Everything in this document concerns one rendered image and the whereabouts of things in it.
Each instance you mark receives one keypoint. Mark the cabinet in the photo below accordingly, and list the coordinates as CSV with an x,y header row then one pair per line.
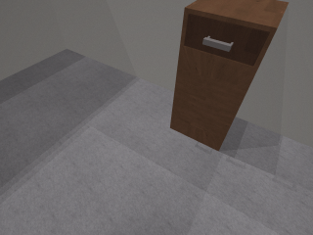
x,y
210,89

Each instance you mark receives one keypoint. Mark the drawer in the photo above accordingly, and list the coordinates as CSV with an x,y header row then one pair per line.
x,y
248,41

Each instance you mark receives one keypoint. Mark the handle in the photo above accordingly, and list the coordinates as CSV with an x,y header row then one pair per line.
x,y
217,44

